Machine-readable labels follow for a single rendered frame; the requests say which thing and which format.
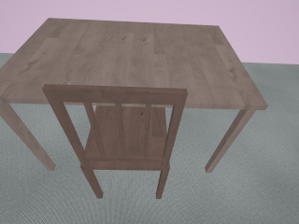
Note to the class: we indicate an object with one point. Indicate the chair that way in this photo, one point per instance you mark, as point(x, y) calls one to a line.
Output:
point(127, 138)

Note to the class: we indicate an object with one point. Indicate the table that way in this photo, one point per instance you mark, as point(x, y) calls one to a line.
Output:
point(195, 57)

